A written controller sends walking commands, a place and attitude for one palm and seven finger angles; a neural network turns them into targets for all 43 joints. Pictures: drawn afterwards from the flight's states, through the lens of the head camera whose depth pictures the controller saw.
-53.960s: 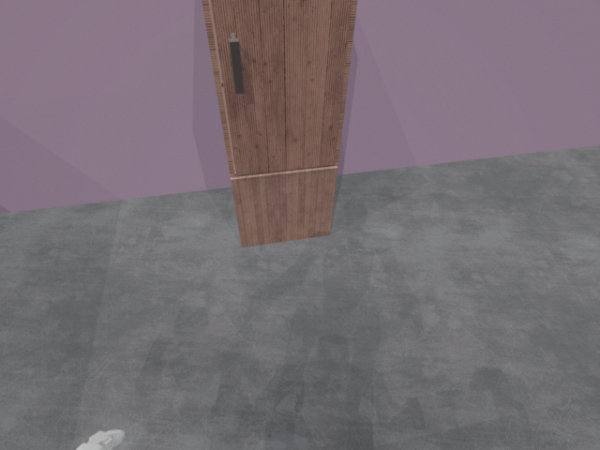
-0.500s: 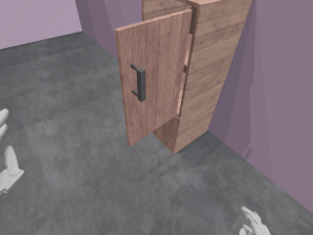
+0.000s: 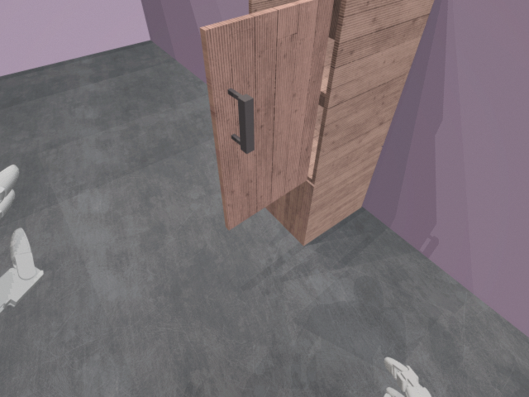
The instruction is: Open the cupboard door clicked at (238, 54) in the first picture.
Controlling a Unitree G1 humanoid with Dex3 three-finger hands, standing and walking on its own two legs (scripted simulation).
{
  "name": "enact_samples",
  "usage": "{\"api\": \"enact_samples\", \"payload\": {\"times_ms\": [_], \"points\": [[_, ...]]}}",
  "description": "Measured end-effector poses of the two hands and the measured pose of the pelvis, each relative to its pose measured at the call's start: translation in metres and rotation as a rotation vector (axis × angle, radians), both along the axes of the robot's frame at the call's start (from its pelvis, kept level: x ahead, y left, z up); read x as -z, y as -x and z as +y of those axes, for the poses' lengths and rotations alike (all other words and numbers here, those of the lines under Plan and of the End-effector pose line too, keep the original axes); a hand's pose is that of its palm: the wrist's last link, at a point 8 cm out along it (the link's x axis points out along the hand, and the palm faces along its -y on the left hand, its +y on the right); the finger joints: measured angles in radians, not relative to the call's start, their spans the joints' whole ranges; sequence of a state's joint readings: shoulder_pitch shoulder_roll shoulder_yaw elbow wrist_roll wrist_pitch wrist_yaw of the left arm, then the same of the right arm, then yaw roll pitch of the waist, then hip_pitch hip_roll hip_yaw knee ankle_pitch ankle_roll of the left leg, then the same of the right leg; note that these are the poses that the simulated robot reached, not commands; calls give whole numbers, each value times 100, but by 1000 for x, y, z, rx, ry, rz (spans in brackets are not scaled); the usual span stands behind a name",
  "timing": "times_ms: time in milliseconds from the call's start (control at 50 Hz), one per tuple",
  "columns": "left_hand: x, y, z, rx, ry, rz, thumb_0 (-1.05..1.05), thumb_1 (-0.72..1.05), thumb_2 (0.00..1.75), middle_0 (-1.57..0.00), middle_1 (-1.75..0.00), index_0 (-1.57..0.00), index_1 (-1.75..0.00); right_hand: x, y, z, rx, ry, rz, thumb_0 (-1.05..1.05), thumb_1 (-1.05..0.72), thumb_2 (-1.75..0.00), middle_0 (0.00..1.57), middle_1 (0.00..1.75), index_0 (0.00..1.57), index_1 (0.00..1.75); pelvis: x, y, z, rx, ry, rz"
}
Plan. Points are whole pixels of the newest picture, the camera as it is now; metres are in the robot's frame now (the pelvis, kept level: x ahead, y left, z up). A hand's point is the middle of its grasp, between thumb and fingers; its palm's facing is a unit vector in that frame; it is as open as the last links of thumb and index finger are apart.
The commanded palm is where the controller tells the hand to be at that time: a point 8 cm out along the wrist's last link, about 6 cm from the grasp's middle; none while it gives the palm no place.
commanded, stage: let the arm hang, fingers relaxed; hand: left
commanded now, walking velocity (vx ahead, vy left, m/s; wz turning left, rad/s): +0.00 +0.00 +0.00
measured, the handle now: (240, 121) +0.66 +0.09 +0.07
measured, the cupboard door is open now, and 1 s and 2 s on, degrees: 94 94 94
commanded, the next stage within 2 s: look to check the result in 1.08 s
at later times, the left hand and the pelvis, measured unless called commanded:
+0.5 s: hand out of the picture -0.01 +0.23 -0.15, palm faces +0.08 -0.97 -0.25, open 7.1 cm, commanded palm none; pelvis +0.00 +0.02 +0.02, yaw +3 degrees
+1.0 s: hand out of the picture +0.05 +0.22 -0.15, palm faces +0.04 -0.97 -0.23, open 7.4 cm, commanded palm none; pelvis +0.01 +0.03 +0.02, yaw +2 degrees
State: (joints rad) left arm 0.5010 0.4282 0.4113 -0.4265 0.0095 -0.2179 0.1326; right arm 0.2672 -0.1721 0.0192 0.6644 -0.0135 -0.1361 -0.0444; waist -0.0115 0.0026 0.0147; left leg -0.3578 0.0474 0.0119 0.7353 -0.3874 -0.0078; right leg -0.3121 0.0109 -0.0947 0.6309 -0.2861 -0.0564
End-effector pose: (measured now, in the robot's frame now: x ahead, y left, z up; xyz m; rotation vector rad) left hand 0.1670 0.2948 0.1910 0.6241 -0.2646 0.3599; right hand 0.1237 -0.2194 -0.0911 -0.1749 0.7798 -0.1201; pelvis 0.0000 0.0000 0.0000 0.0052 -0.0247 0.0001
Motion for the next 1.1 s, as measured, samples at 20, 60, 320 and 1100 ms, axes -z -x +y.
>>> {"api": "enact_samples", "payload": {"times_ms": [20,60,320,1100], "points": [[17,-6,1,0,23,76,1,89,90,-21,-31,-21,-30,5,0,-3,-14,-9,34,2,-90,-90,21,30,20,30,-1,0,0,-17,-1,9],[68,-17,5,-38,133,291,1,90,90,-20,-30,-20,-30,16,0,-10,-28,-18,111,2,-90,-90,21,30,20,30,-2,-1,3,-39,-10,22],[323,119,-56,-251,736,1315,-4,100,90,-21,-30,-21,-30,22,66,-8,-13,68,468,1,-91,-90,20,30,20,29,-7,-3,11,-61,17,-1],[304,123,-28,-305,629,1460,1,91,90,-20,-30,-20,-29,35,97,7,66,-3,598,1,-91,-90,20,30,20,29,-23,-12,26,-31,0,-5]]}}
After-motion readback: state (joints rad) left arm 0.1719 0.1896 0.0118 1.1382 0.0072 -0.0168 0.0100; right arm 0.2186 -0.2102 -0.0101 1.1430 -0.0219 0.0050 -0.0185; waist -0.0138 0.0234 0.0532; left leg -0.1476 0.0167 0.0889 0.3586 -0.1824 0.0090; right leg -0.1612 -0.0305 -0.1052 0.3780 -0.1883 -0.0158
